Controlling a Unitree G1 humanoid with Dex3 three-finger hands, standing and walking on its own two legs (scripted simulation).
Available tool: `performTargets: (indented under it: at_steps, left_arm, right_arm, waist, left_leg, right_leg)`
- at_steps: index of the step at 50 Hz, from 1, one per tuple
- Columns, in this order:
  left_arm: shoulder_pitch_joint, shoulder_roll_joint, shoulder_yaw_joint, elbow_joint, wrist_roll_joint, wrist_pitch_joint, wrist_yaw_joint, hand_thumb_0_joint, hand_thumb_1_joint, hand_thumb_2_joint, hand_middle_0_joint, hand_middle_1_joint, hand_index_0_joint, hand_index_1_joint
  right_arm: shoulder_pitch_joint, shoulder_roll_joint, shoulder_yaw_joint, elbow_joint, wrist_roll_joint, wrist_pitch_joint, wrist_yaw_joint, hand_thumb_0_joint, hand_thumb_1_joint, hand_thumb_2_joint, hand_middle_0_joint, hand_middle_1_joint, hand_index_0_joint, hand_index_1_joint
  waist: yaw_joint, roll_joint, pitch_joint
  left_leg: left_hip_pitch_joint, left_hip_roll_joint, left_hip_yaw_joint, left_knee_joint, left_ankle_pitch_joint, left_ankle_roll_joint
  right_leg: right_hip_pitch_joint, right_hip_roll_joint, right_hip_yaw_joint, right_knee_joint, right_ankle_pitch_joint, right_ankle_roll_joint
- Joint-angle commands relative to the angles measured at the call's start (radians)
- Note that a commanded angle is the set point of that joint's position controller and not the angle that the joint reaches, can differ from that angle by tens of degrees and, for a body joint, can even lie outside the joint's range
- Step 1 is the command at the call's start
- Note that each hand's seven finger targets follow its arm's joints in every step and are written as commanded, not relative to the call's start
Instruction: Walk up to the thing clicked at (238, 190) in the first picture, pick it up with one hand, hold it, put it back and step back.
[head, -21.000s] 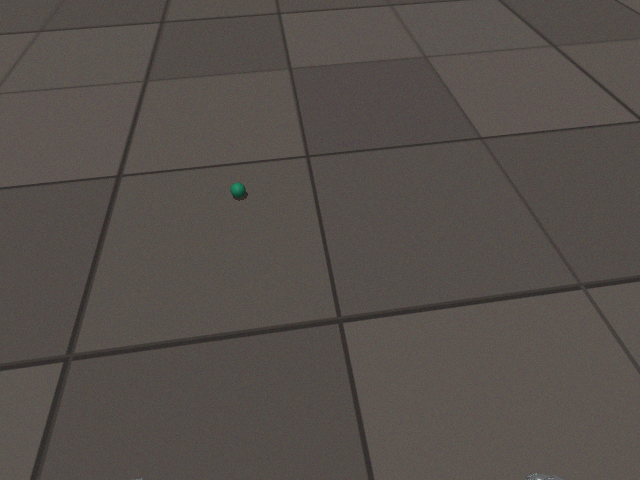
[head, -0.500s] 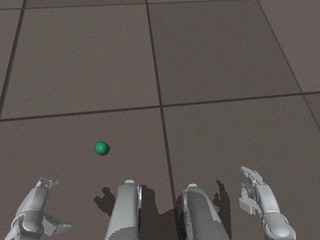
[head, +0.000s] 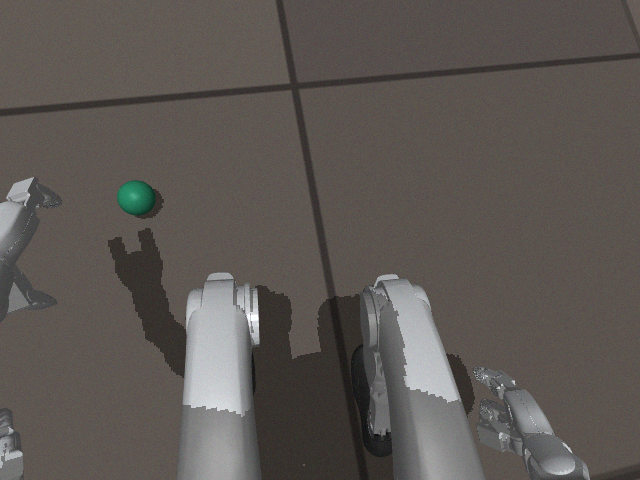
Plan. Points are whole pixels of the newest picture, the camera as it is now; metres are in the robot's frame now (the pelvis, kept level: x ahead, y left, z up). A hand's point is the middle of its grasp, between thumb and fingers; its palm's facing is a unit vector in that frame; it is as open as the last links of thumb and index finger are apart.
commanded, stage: rise first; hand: left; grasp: from above
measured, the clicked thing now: (136, 197) +0.50 +0.35 -0.37
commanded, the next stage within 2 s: none
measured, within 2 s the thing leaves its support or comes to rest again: neither
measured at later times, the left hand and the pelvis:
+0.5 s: hand (57, 225) +0.40 +0.40 -0.20, palm faces -0.45 -0.09 -0.89, open 14.0 cm; pelvis +0.00 +0.01 -0.06, yaw -4 degrees
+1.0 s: hand (73, 213) +0.43 +0.40 -0.24, palm faces -0.45 -0.10 -0.89, open 14.0 cm; pelvis +0.01 +0.01 -0.08, yaw -6 degrees
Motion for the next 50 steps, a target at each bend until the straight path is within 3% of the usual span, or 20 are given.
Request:
performTargets:
  at_steps: [1, 2, 4, 6, 9, 10, 12, 16, 18, 19, 23, 30, 32, 34, 38, 41, 50]
  left_arm:
    - [-0.267, 0.427, 0.107, -0.093, 0.057, -0.064, 0.08, 0.0, -0.522, 1.001, -0.056, -1.046, -0.07, -1.032]
    - [-0.247, 0.434, 0.112, -0.048, 0.065, -0.069, 0.093, 0.0, -0.505, 0.983, -0.049, -1.049, -0.074, -1.024]
    - [-0.331, 0.434, 0.092, -0.091, 0.087, -0.089, 0.114, 0.0, -0.519, 0.994, -0.052, -1.032, -0.068, -1.016]
    - [-0.328, 0.472, 0.106, -0.017, 0.126, -0.089, 0.138, 0.0, -0.509, 0.987, -0.052, -1.029, -0.07, -1.01]
    - [-0.371, 0.473, 0.083, 0.004, 0.17, -0.097, 0.165, 0.0, -0.503, 0.98, -0.053, -1.024, -0.073, -1.003]
    - [-0.341, 0.485, 0.091, 0.074, 0.193, -0.09, 0.176, 0.0, -0.495, 0.972, -0.048, -1.034, -0.075, -1.007]
    - [-0.374, 0.508, 0.09, 0.098, 0.211, -0.092, 0.192, 0.0, -0.504, 0.981, -0.046, -1.02, -0.068, -0.998]
    - [-0.421, 0.504, 0.059, 0.108, 0.26, -0.102, 0.213, 0.0, -0.483, 0.952, -0.044, -1.038, -0.079, -1.002]
    - [-0.449, 0.497, 0.048, 0.117, 0.273, -0.11, 0.225, 0.0, -0.496, 0.965, -0.048, -1.026, -0.075, -0.999]
    - [-0.424, 0.53, 0.066, 0.16, 0.289, -0.107, 0.233, 0.0, -0.484, 0.949, -0.046, -1.043, -0.081, -1.007]
    - [-0.494, 0.529, 0.053, 0.147, 0.292, -0.11, 0.254, 0.0, -0.486, 0.947, -0.047, -1.052, -0.082, -1.015]
    - [-0.519, 0.563, 0.056, 0.176, 0.308, -0.091, 0.272, 0.0, -0.486, 0.941, -0.046, -1.065, -0.084, -1.025]
    - [-0.524, 0.544, 0.04, 0.186, 0.304, -0.087, 0.266, 0.0, -0.499, 0.952, -0.051, -1.059, -0.081, -1.028]
    - [-0.52, 0.575, 0.065, 0.183, 0.294, -0.084, 0.269, 0.0, -0.503, 0.955, -0.052, -1.052, -0.079, -1.024]
    - [-0.516, 0.572, 0.05, 0.194, 0.295, -0.084, 0.256, 0.0, -0.493, 0.942, -0.05, -1.072, -0.086, -1.034]
    - [-0.529, 0.595, 0.067, 0.171, 0.289, -0.093, 0.257, 0.0, -0.504, 0.956, -0.054, -1.056, -0.081, -1.028]
    - [-0.509, 0.611, 0.069, 0.207, 0.283, -0.106, 0.26, 0.0, -0.515, 0.966, -0.058, -1.056, -0.08, -1.033]
  right_arm:
    - [0.145, -0.223, -0.072, -0.049, -0.011, 0.006, -0.008, 0.0, -0.892, -0.902, 0.201, 0.3, 0.2, 0.3]
    - [0.137, -0.231, -0.07, -0.048, -0.015, 0.012, -0.008, 0.0, -0.892, -0.901, 0.201, 0.3, 0.2, 0.3]
    - [0.146, -0.227, -0.061, -0.038, -0.026, 0.023, -0.002, 0.0, -0.893, -0.901, 0.201, 0.3, 0.2, 0.3]
    - [0.152, -0.238, -0.059, -0.021, -0.037, 0.036, 0.0, 0.0, -0.892, -0.901, 0.201, 0.3, 0.2, 0.3]
    - [0.151, -0.237, -0.046, -0.015, -0.05, 0.054, 0.007, 0.0, -0.892, -0.901, 0.201, 0.3, 0.2, 0.3]
    - [0.157, -0.243, -0.045, -0.007, -0.052, 0.063, 0.008, 0.0, -0.892, -0.901, 0.2, 0.3, 0.2, 0.3]
    - [0.15, -0.25, -0.04, -0.007, -0.059, 0.074, 0.01, 0.0, -0.89, -0.9, 0.2, 0.3, 0.2, 0.3]
    - [0.142, -0.248, -0.028, -0.007, -0.074, 0.089, 0.018, 0.0, -0.891, -0.899, 0.2, 0.3, 0.2, 0.3]
    - [0.137, -0.258, -0.028, -0.008, -0.079, 0.095, 0.021, 0.0, -0.891, -0.9, 0.2, 0.3, 0.2, 0.3]
    - [0.15, -0.257, -0.023, 0.003, -0.084, 0.099, 0.022, 0.0, -0.892, -0.9, 0.2, 0.3, 0.2, 0.3]
    - [0.128, -0.255, -0.012, -0.003, -0.093, 0.103, 0.026, 0.0, -0.895, -0.901, 0.2, 0.3, 0.2, 0.3]
    - [0.119, -0.257, 0.0, 0.003, -0.107, 0.105, 0.028, 0.0, -0.897, -0.902, 0.2, 0.3, 0.2, 0.3]
    - [0.13, -0.257, 0.006, 0.004, -0.115, 0.105, 0.03, 0.0, -0.898, -0.902, 0.2, 0.3, 0.2, 0.3]
    - [0.128, -0.261, 0.007, 0.004, -0.115, 0.107, 0.03, 0.0, -0.898, -0.902, 0.2, 0.3, 0.2, 0.3]
    - [0.129, -0.259, 0.018, -0.004, -0.121, 0.111, 0.034, 0.0, -0.899, -0.902, 0.2, 0.3, 0.2, 0.3]
    - [0.122, -0.259, 0.029, -0.01, -0.128, 0.116, 0.038, 0.0, -0.896, -0.901, 0.2, 0.3, 0.2, 0.3]
    - [0.115, -0.26, 0.053, -0.011, -0.134, 0.125, 0.043, 0.0, -0.898, -0.901, 0.2, 0.3, 0.2, 0.3]
  waist:
    - [0.018, 0.202, -0.669]
    - [0.011, 0.185, -0.63]
    - [0.001, 0.204, -0.64]
    - [-0.005, 0.22, -0.634]
    - [-0.009, 0.245, -0.619]
    - [-0.012, 0.238, -0.615]
    - [-0.028, 0.224, -0.583]
    - [-0.029, 0.272, -0.599]
    - [-0.052, 0.272, -0.586]
    - [-0.043, 0.282, -0.599]
    - [-0.062, 0.291, -0.59]
    - [-0.06, 0.322, -0.602]
    - [-0.081, 0.319, -0.598]
    - [-0.068, 0.313, -0.601]
    - [-0.078, 0.319, -0.597]
    - [-0.076, 0.331, -0.597]
    - [-0.084, 0.322, -0.57]
  left_leg:
    - [0.504, 0.001, 0.088, -0.219, 0.012, 0.064]
    - [0.469, 0.001, 0.084, -0.212, -0.028, 0.065]
    - [0.463, -0.004, 0.084, -0.186, -0.006, 0.065]
    - [0.464, -0.002, 0.078, -0.163, 0.01, 0.065]
    - [0.461, -0.004, 0.074, -0.135, 0.043, 0.062]
    - [0.45, -0.004, 0.074, -0.124, 0.046, 0.063]
    - [0.41, -0.007, 0.075, -0.111, 0.021, 0.065]
    - [0.446, -0.006, 0.066, -0.086, 0.066, 0.062]
    - [0.436, -0.003, 0.055, -0.077, 0.061, 0.059]
    - [0.443, -0.004, 0.059, -0.063, 0.091, 0.061]
    - [0.434, 0.0, 0.06, -0.034, 0.105, 0.062]
    - [0.428, 0.004, 0.06, -0.007, 0.102, 0.063]
    - [0.432, 0.006, 0.052, 0.007, 0.131, 0.064]
    - [0.42, 0.006, 0.055, 0.017, 0.138, 0.066]
    - [0.408, 0.009, 0.048, 0.029, 0.147, 0.066]
    - [0.386, 0.008, 0.051, 0.041, 0.145, 0.066]
    - [0.369, 0.012, 0.041, 0.062, 0.155, 0.07]
  right_leg:
    - [0.205, 0.008, -0.084, -0.227, 0.072, -0.076]
    - [0.176, 0.009, -0.09, -0.222, 0.034, -0.074]
    - [0.163, 0.007, -0.095, -0.199, 0.054, -0.076]
    - [0.131, 0.007, -0.101, -0.174, 0.066, -0.078]
    - [0.1, 0.007, -0.11, -0.144, 0.094, -0.081]
    - [0.087, 0.011, -0.113, -0.136, 0.095, -0.082]
    - [0.076, 0.011, -0.117, -0.135, 0.075, -0.079]
    - [0.045, 0.016, -0.128, -0.096, 0.11, -0.081]
    - [0.022, 0.017, -0.137, -0.077, 0.114, -0.079]
    - [0.035, 0.019, -0.135, -0.072, 0.136, -0.079]
    - [0.005, 0.022, -0.141, -0.061, 0.147, -0.076]
    - [-0.004, 0.027, -0.146, -0.031, 0.147, -0.075]
    - [0.0, 0.028, -0.15, -0.024, 0.177, -0.073]
    - [0.011, 0.029, -0.148, -0.019, 0.183, -0.071]
    - [0.015, 0.034, -0.155, -0.006, 0.193, -0.072]
    - [0.028, 0.037, -0.154, 0.0, 0.192, -0.071]
    - [0.023, 0.043, -0.16, 0.006, 0.199, -0.069]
